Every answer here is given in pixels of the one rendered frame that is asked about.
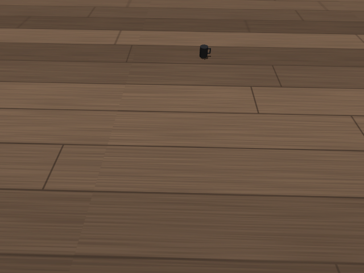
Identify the mug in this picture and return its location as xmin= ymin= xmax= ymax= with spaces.
xmin=200 ymin=44 xmax=211 ymax=58

